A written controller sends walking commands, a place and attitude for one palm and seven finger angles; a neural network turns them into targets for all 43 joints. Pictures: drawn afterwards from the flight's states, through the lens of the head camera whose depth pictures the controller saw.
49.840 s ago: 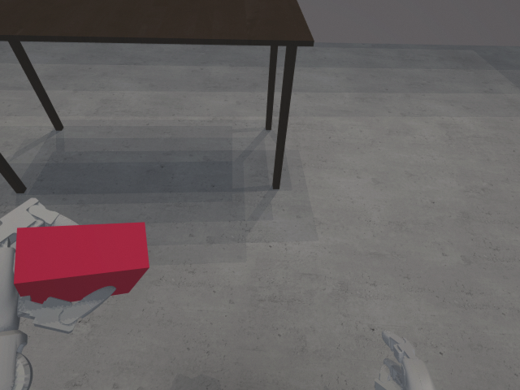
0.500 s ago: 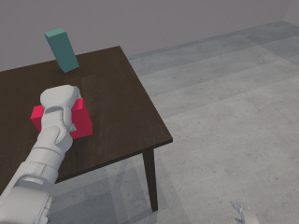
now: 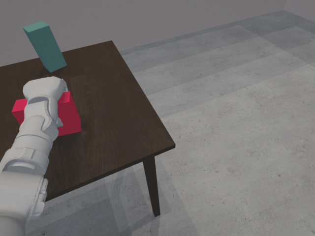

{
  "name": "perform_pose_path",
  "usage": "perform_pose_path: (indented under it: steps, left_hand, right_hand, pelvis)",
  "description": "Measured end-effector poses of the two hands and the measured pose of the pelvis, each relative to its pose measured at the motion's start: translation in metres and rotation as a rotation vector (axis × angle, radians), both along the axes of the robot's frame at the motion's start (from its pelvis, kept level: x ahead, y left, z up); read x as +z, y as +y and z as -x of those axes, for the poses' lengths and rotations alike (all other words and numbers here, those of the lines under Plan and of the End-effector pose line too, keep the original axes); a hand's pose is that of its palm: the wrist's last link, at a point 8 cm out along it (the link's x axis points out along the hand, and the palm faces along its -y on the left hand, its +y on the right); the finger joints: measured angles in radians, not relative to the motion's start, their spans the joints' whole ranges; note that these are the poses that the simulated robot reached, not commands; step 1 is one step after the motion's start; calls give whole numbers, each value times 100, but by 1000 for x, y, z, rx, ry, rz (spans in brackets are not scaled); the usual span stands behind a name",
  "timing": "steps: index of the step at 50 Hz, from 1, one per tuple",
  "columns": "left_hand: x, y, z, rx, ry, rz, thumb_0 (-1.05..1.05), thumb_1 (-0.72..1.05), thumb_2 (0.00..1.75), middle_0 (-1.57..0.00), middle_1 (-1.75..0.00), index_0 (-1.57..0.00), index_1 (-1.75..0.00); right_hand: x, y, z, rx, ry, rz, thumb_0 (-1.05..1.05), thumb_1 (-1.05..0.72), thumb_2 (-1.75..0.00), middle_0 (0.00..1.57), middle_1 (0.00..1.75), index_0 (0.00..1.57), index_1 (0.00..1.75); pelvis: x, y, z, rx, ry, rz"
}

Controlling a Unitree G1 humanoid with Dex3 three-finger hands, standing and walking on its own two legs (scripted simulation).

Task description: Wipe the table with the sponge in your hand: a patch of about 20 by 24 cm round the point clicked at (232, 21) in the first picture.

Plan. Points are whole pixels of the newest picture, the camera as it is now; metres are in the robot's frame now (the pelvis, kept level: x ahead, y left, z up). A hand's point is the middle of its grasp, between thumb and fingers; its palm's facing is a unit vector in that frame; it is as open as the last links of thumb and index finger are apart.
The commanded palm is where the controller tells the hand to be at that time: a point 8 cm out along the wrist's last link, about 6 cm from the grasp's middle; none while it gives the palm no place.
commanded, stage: wipe forward along the middle lane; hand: left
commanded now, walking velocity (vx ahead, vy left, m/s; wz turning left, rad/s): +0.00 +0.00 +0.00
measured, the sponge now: (53, 121) +0.40 +0.32 +0.07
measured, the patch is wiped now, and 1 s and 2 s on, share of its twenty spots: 0.90 0.90 0.90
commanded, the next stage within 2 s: slide back across to the first lane in 0.22 s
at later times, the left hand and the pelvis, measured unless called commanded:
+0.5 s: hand (49, 98) +0.44 +0.33 +0.12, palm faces -0.07 +0.00 -1.00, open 9.5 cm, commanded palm +0.42 +0.34 +0.17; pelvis +0.01 +0.01 +0.00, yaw -2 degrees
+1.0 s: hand (20, 106) +0.41 +0.39 +0.13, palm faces -0.14 +0.04 -0.99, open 9.5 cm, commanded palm +0.40 +0.39 +0.19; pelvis +0.01 +0.02 +0.00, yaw +1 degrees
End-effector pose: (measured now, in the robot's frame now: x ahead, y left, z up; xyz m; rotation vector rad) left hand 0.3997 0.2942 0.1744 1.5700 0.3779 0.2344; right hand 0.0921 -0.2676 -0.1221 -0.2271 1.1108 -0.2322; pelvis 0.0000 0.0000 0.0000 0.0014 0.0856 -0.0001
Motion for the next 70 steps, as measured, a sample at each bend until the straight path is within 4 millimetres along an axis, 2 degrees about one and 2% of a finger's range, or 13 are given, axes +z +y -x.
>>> perform_pose_path:
  steps: [9, 23, 31, 39, 49, 58, 64, 70]
  left_hand:
    - [1, 8, -18, -8, 7, -15, 1, -51, 109, -79, -139, -83, -137]
    - [1, 21, -30, -5, -11, -6, 1, -50, 109, -78, -139, -82, -137]
    - [3, 35, -22, 7, -30, -3, 0, -49, 109, -77, -141, -81, -139]
    - [6, 63, -4, 52, 18, -28, 0, -49, 109, -77, -141, -81, -139]
    - [7, 82, 4, 27, 47, -35, 0, -49, 109, -77, -140, -81, -139]
    - [5, 87, 6, 8, 24, -27, 0, -49, 109, -77, -140, -81, -139]
    - [3, 84, 16, 7, -15, -20, -1, -48, 109, -76, -141, -80, -140]
    - [1, 80, 30, 24, -44, -3, -1, -48, 108, -75, -142, -79, -141]
  right_hand:
    - [0, -3, 13, -31, 36, 7, 1, -91, -90, 21, 30, 20, 30]
    - [-1, 2, 25, -66, 63, 3, 1, -91, -90, 21, 30, 20, 30]
    - [1, 9, 20, -68, 55, -4, 1, -91, -90, 21, 30, 20, 30]
    - [3, 15, -3, -30, 19, -4, 1, -91, -90, 21, 30, 20, 30]
    - [9, 18, -26, 26, -4, 24, 1, -91, -90, 21, 30, 20, 30]
    - [6, 17, -16, 9, 27, 21, 1, -91, -90, 21, 30, 20, 30]
    - [3, 20, -7, -7, 47, 1, 1, -91, -90, 21, 30, 20, 30]
    - [3, 25, -12, 0, 22, -16, 1, -91, -90, 21, 30, 20, 30]
  pelvis:
    - [-1, 3, -4, -7, 29, 4]
    - [-2, 10, -7, -23, 52, 9]
    - [0, 14, -12, -26, 33, 9]
    - [1, 18, -13, -13, 20, 11]
    - [1, 20, -11, 10, 26, 13]
    - [0, 22, -11, 1, 41, 16]
    - [1, 24, -12, -4, 30, 16]
    - [1, 25, -10, -4, 8, 14]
